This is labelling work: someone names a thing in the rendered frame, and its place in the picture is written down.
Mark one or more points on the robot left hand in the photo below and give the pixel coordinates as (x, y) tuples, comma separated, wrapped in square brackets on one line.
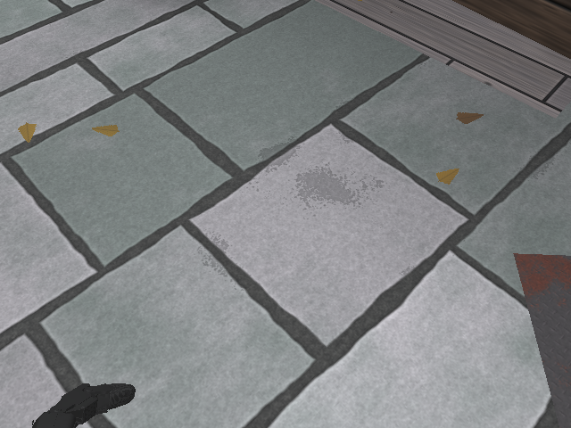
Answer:
[(82, 403)]

